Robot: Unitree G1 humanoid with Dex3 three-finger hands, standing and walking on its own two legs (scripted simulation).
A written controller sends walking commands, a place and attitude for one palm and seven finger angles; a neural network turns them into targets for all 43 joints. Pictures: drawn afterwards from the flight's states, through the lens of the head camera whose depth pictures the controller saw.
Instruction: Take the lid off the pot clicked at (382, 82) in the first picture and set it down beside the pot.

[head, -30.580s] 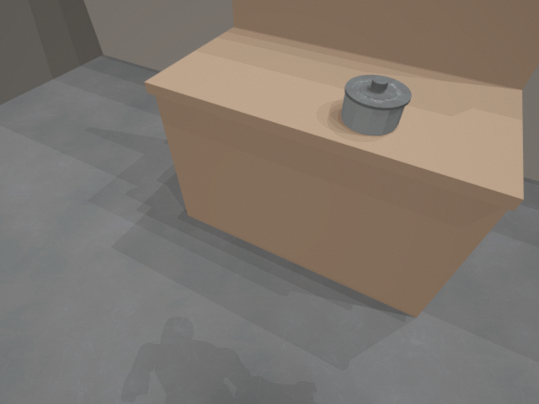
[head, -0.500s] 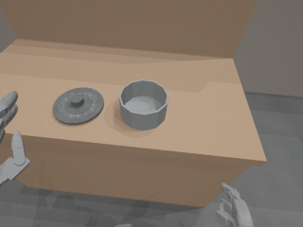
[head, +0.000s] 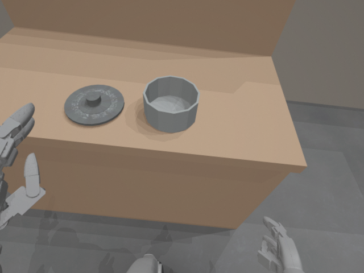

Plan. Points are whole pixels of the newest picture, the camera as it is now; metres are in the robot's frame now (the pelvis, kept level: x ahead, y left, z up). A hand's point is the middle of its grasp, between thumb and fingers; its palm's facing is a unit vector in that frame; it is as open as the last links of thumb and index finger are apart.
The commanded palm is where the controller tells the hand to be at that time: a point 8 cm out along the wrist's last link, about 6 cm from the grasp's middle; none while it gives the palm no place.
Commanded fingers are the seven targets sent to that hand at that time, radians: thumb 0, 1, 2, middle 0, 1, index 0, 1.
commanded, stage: step back with the hand held close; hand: left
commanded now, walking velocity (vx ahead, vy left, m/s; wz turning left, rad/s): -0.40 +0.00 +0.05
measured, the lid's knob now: (93, 98) +0.58 +0.29 +0.00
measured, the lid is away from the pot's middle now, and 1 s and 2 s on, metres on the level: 0.24 0.24 0.24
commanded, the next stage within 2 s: stop stepping back and stand still in 0.26 s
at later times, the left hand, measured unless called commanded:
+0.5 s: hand out of the picture +0.07 +0.25 +0.17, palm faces +0.24 -0.89 -0.40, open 7.4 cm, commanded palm +0.02 +0.30 +0.19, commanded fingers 0.00 0.90 0.90 -0.20 -0.30 -0.20 -0.30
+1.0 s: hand out of the picture +0.02 +0.31 +0.18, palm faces +0.22 -0.82 -0.52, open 7.4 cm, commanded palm -0.05 +0.36 +0.19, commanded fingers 0.00 0.90 0.90 -0.20 -0.30 -0.20 -0.30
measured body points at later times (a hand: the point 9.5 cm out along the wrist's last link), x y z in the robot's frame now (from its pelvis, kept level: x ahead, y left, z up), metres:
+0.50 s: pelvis -0.11 +0.03 -0.01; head -0.14 +0.08 +0.43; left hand +0.05 +0.30 +0.19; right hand +0.04 -0.21 -0.07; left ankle -0.10 +0.09 -0.63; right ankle -0.14 -0.12 -0.72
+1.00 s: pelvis -0.19 +0.08 +0.00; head -0.16 +0.12 +0.44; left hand +0.01 +0.35 +0.20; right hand -0.06 -0.16 -0.08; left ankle -0.20 +0.13 -0.72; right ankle -0.23 -0.03 -0.72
